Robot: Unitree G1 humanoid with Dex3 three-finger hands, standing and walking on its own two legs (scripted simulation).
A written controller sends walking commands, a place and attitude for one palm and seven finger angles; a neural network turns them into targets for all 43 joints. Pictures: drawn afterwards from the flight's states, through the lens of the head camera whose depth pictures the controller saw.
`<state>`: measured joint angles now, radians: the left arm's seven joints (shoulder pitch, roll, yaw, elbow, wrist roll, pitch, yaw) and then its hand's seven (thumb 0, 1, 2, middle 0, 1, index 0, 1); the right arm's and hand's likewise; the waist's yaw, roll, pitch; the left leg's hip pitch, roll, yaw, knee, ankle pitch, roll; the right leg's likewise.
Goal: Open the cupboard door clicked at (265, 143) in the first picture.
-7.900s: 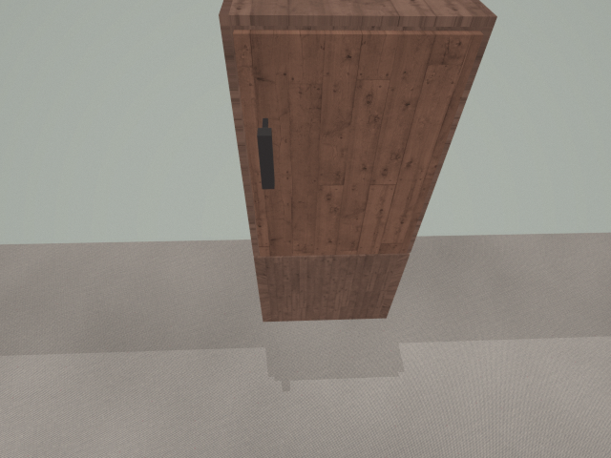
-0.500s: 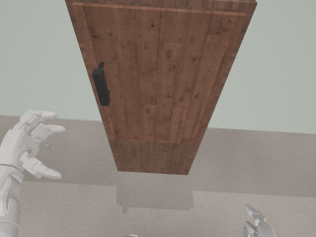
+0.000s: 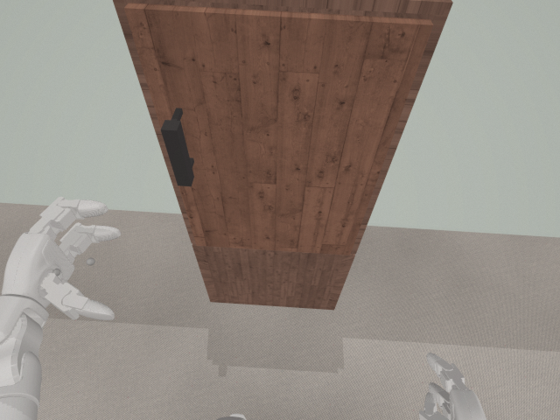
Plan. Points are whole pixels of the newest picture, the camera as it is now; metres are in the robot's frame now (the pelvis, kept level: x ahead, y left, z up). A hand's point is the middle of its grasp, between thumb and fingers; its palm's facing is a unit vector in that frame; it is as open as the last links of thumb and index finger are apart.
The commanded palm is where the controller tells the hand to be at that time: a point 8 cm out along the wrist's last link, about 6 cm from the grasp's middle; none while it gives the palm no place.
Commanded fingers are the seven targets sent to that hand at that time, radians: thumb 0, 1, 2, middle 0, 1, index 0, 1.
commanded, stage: move the hooked fingers beside the handle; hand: left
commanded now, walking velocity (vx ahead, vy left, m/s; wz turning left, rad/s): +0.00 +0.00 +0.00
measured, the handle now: (182, 147) +0.54 +0.22 +0.06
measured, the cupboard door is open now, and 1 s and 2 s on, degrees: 0 0 0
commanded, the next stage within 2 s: none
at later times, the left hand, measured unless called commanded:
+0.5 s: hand (111, 222) +0.36 +0.27 +0.08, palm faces +0.03 -1.00 -0.02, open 14.0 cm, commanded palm +0.33 +0.32 +0.08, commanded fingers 0.00 -0.50 0.30 -0.30 -1.20 -0.30 -1.20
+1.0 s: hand (119, 192) +0.42 +0.28 +0.07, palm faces +0.01 -1.00 +0.00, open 14.0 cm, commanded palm +0.40 +0.33 +0.07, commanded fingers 0.00 -0.50 0.30 -0.30 -1.20 -0.30 -1.20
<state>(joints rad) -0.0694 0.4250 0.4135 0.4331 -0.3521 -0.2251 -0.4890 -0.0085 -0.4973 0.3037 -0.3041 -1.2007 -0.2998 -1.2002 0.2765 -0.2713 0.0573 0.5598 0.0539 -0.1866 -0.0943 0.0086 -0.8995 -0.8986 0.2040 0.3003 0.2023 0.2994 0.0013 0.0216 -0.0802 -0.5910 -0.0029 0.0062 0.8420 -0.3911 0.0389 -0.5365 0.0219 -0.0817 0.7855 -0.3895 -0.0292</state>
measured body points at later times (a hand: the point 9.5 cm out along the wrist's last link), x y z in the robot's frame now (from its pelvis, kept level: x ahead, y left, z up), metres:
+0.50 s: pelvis +0.00 -0.01 +0.00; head +0.06 +0.00 +0.44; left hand +0.35 +0.32 +0.08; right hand +0.11 -0.27 -0.10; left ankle +0.02 +0.09 -0.70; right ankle +0.00 -0.10 -0.70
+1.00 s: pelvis +0.00 +0.00 -0.01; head +0.08 +0.03 +0.43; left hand +0.41 +0.34 +0.08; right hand +0.07 -0.27 -0.11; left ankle +0.02 +0.09 -0.70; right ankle +0.00 -0.10 -0.70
